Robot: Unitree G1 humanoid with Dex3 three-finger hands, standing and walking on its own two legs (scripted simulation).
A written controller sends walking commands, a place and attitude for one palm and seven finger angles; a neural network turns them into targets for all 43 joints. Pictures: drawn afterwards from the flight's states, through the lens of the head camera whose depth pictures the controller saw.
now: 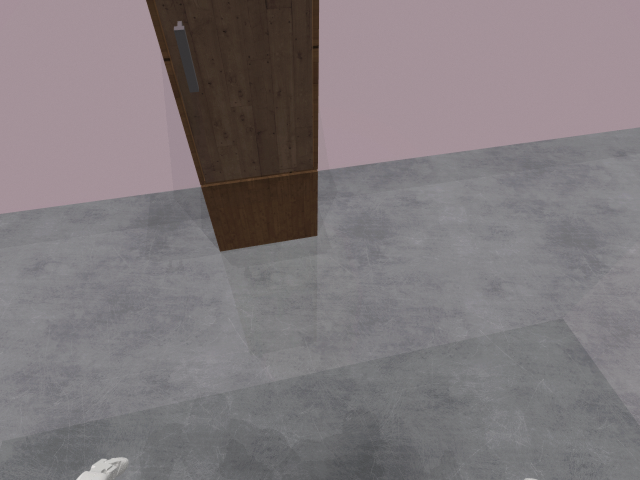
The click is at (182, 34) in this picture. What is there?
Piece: cupboard door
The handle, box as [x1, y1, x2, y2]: [174, 21, 198, 92]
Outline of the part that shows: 178,21 177,25 174,26 174,32 190,92 198,91 197,81 184,27 181,21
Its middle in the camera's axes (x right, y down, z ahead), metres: -0.33 -0.45 +0.96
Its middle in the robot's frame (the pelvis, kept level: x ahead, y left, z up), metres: +1.01 +0.39 +0.04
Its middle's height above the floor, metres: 0.81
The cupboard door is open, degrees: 0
